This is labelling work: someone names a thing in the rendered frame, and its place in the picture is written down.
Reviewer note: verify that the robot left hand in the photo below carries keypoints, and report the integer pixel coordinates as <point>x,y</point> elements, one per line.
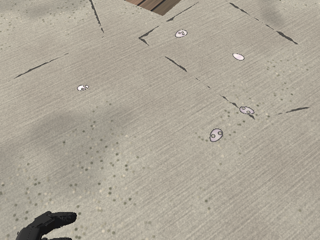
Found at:
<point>44,224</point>

